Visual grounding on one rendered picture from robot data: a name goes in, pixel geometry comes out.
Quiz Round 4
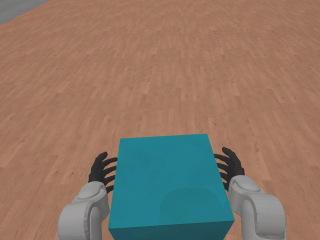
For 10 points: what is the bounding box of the robot right hand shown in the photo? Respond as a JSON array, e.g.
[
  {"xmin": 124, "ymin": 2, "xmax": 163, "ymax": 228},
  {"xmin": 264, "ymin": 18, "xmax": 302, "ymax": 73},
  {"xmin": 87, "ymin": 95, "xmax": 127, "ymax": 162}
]
[{"xmin": 214, "ymin": 147, "xmax": 245, "ymax": 192}]

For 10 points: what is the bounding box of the right robot forearm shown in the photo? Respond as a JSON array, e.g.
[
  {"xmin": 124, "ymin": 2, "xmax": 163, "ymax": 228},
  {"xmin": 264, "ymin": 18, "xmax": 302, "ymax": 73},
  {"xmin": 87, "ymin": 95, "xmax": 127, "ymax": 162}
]
[{"xmin": 228, "ymin": 175, "xmax": 288, "ymax": 240}]

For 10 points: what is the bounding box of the carton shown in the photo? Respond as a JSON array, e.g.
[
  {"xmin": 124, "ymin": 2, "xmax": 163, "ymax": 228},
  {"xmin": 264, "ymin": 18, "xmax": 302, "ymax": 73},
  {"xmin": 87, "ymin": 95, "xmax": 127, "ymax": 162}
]
[{"xmin": 108, "ymin": 133, "xmax": 235, "ymax": 240}]

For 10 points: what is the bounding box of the robot left hand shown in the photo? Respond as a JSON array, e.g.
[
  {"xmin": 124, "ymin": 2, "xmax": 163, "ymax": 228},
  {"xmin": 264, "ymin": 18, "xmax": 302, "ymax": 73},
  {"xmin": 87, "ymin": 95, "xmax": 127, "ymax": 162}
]
[{"xmin": 88, "ymin": 151, "xmax": 118, "ymax": 193}]

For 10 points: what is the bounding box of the left robot forearm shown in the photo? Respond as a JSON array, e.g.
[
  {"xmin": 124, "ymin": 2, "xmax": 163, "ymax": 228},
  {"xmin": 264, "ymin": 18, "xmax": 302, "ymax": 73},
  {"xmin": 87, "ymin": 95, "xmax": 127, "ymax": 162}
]
[{"xmin": 57, "ymin": 181, "xmax": 110, "ymax": 240}]

